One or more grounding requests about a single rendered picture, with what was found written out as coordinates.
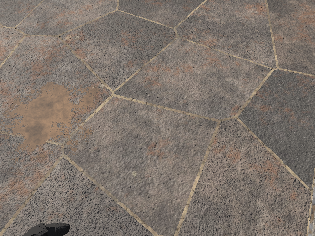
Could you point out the left robot hand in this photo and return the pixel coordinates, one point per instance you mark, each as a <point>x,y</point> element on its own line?
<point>53,229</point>

